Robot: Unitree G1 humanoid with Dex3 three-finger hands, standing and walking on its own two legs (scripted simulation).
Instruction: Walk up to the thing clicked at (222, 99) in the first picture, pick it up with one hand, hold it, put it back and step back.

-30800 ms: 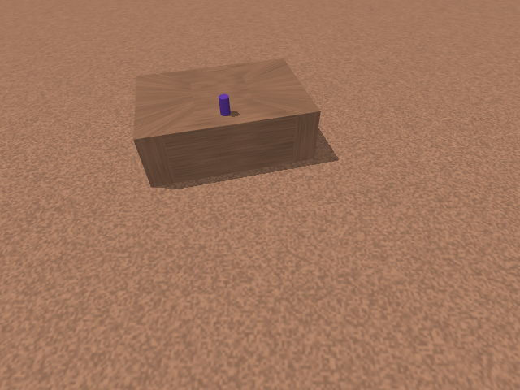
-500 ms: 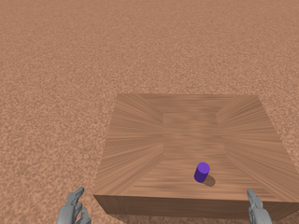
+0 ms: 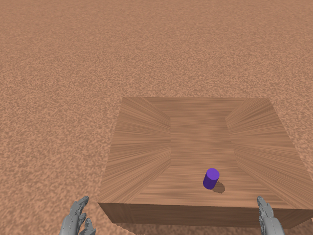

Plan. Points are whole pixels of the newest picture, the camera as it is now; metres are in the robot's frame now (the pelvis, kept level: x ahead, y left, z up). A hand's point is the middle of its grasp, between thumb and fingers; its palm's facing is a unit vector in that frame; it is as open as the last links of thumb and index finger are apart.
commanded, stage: stand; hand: right
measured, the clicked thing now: (210, 179) +0.45 -0.20 -0.34
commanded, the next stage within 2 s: none
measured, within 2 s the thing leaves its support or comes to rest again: neither
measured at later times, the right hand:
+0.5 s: hand out of the picture +0.06 -0.25 -0.11, palm faces +0.00 +0.94 -0.34, open 8.2 cm
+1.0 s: hand out of the picture +0.04 -0.25 -0.10, palm faces +0.00 +0.94 -0.33, open 7.4 cm
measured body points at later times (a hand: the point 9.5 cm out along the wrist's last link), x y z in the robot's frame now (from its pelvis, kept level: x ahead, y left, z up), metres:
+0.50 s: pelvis +0.00 -0.01 +0.05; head +0.00 -0.01 +0.50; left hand +0.07 +0.29 -0.08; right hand +0.06 -0.30 -0.09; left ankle +0.02 +0.14 -0.69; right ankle +0.02 -0.13 -0.69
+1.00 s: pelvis -0.01 +0.00 +0.06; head -0.01 +0.00 +0.51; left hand +0.05 +0.30 -0.08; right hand +0.04 -0.29 -0.08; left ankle +0.02 +0.14 -0.69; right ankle +0.02 -0.13 -0.69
